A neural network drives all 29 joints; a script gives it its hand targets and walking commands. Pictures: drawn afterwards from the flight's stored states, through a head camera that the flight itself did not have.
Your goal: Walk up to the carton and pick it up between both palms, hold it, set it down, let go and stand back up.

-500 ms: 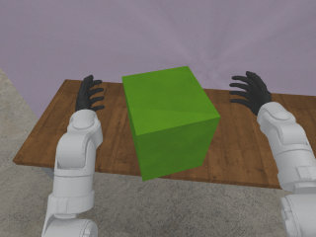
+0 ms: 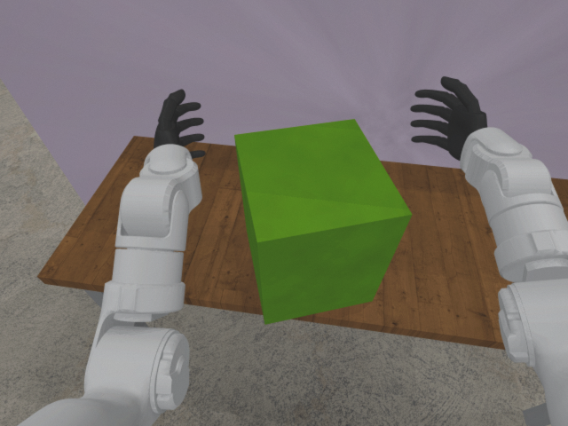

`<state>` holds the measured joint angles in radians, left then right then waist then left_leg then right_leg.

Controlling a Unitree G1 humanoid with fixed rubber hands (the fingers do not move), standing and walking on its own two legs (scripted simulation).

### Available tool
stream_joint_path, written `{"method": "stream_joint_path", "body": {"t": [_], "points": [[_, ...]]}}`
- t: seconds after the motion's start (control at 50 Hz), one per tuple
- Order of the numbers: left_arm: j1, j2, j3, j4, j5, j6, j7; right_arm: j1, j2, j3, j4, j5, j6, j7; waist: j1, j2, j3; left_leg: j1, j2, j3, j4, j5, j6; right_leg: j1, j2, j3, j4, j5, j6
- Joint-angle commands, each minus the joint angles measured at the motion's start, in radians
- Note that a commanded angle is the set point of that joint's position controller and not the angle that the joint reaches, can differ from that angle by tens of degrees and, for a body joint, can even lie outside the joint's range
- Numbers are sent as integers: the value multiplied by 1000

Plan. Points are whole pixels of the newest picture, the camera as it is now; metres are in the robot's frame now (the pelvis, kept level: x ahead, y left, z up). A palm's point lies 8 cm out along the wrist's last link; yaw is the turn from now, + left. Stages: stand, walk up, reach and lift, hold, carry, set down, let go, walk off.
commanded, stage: reach and lift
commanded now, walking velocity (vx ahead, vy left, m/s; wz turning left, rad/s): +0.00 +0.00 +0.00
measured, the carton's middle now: (308, 224) +0.42 +0.03 +0.01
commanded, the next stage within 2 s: none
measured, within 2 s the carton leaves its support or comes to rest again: neither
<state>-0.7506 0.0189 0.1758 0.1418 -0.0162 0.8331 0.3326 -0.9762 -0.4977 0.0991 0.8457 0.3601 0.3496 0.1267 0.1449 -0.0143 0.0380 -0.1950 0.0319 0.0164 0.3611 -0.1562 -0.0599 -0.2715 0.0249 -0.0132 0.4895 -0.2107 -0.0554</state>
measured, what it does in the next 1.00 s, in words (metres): stands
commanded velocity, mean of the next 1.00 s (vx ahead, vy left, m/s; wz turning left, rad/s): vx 0.00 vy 0.00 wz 0.00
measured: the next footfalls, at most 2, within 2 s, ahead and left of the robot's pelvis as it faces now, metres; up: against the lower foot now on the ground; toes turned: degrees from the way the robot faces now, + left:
none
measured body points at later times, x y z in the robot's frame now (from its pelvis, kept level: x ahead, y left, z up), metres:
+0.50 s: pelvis +0.00 +0.00 +0.00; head +0.02 +0.00 +0.45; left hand +0.39 +0.22 +0.16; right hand +0.49 -0.15 +0.17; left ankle +0.02 +0.16 -0.74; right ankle +0.03 -0.07 -0.74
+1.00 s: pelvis +0.02 +0.00 +0.00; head +0.08 +0.00 +0.44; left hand +0.40 +0.23 +0.07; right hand +0.51 -0.15 +0.09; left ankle +0.02 +0.16 -0.74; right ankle +0.03 -0.07 -0.74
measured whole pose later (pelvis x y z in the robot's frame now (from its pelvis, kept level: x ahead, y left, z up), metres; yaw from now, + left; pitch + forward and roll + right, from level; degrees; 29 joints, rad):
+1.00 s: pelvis +0.02 +0.00 +0.00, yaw +0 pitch +9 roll +2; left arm -0.64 0.02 0.14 0.61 -0.02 0.14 0.27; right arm -0.97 -0.46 0.12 1.19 0.36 -0.04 0.18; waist 0.18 -0.01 -0.01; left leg -0.37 0.04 0.02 0.40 -0.17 -0.06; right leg -0.43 0.03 -0.01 0.49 -0.21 -0.06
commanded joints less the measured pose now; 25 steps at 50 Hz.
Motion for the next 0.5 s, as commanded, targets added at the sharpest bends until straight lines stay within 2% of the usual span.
{"method": "stream_joint_path", "body": {"t": [0.0,0.02,0.04,0.06,0.08,0.1,0.12,0.14,0.16,0.18,0.2,0.22,0.24,0.26,0.28,0.3,0.32,0.36,0.38,0.4,0.42,0.46,0.48], "points": [[-542,209,35,-31,-64,-68,12,-598,-300,-31,-17,129,-18,3,49,-18,-547,-88,-22,23,-6,111,14,235,33,63,-147,185,44],[-520,202,36,-34,-77,-60,16,-618,-292,-11,-31,146,-17,1,50,-31,-554,-98,-23,18,-2,103,21,253,22,66,-152,188,46],[-527,213,51,50,-68,-69,8,-614,-283,-10,16,134,-10,2,54,-53,-525,-121,-24,21,-5,82,23,231,25,66,-149,160,55],[-507,197,46,54,-66,-83,12,-593,-249,4,31,146,-12,8,76,-23,-520,-124,-18,23,-7,100,23,228,19,67,-148,167,49],[-500,208,60,77,-60,-82,7,-595,-235,18,32,144,-11,5,86,-44,-504,-124,-19,34,-8,105,24,233,24,64,-149,166,50],[-514,210,59,32,-52,-96,7,-591,-234,17,25,145,-21,10,87,-16,-547,-107,-18,34,-8,136,24,259,17,65,-145,225,51],[-499,212,61,63,-56,-95,4,-592,-235,41,61,154,-13,8,82,-47,-522,-115,-23,38,-4,137,27,266,18,65,-136,237,66],[-499,202,63,65,-52,-106,2,-601,-240,24,52,140,-18,10,85,-39,-524,-117,-24,36,-5,130,25,246,32,59,-136,216,58],[-490,195,48,86,-60,-115,-4,-583,-226,31,91,139,-19,13,82,-28,-516,-122,-21,31,-4,136,17,257,32,58,-138,207,53],[-466,172,34,95,-56,-119,-9,-567,-234,21,101,128,-29,13,65,-15,-508,-114,-20,28,-8,137,15,254,29,54,-148,206,53],[-443,167,40,139,-38,-132,-14,-540,-218,28,120,124,-35,14,78,-22,-488,-117,-21,26,-12,130,19,243,30,57,-147,191,48],[-454,155,33,114,-37,-139,-16,-532,-211,2,124,107,-43,17,61,4,-485,-120,-23,28,-12,106,16,229,24,55,-157,169,47],[-472,139,23,105,-42,-159,-14,-538,-186,10,98,104,-55,21,60,-6,-505,-127,-22,25,0,103,14,218,32,45,-145,164,42],[-480,157,36,65,-52,-170,-9,-551,-195,2,74,110,-63,19,65,-20,-537,-114,-23,29,5,123,16,227,29,49,-136,202,53],[-464,156,24,79,-48,-183,-16,-515,-193,-18,103,96,-68,16,44,-8,-548,-111,-22,24,13,144,13,213,33,46,-129,230,47],[-477,151,-2,75,-62,-192,-18,-549,-207,-15,86,103,-79,17,39,-21,-583,-98,-20,18,23,161,10,212,36,39,-122,250,45],[-450,133,-2,109,-62,-208,-18,-523,-195,-13,76,88,-92,15,53,-12,-550,-98,-23,15,19,142,13,179,32,39,-136,225,37],[-420,129,1,117,-44,-223,-26,-492,-180,-29,92,76,-109,19,43,4,-549,-95,-26,17,28,158,13,184,34,37,-135,234,35],[-403,121,-2,115,-47,-233,-29,-469,-177,-16,122,83,-111,22,38,-8,-525,-85,-18,9,23,139,8,174,35,32,-136,210,31],[-402,111,-16,182,-42,-232,-33,-468,-185,-28,162,69,-115,22,35,-26,-484,-115,-19,12,15,102,13,147,32,29,-149,168,39],[-396,125,6,210,-41,-242,-37,-449,-165,-15,189,58,-112,26,46,-44,-488,-127,-21,19,15,83,17,160,29,28,-147,158,39],[-407,88,-38,163,-50,-272,-34,-436,-149,-35,169,52,-135,30,27,-12,-492,-112,-21,16,8,84,16,140,22,23,-146,160,32],[-408,86,-33,157,-36,-293,-34,-429,-153,-35,211,57,-142,37,35,5,-507,-104,-15,11,18,92,10,112,36,19,-140,166,24]]}}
